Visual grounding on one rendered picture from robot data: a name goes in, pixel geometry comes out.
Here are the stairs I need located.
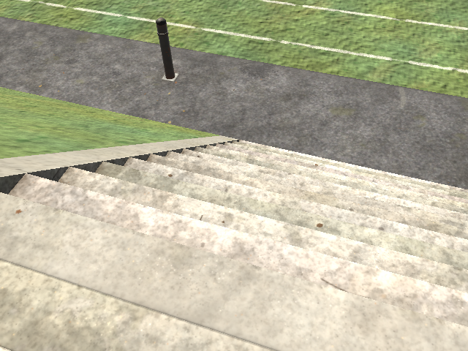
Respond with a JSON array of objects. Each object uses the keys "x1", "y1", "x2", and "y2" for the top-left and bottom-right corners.
[{"x1": 9, "y1": 140, "x2": 468, "y2": 327}]

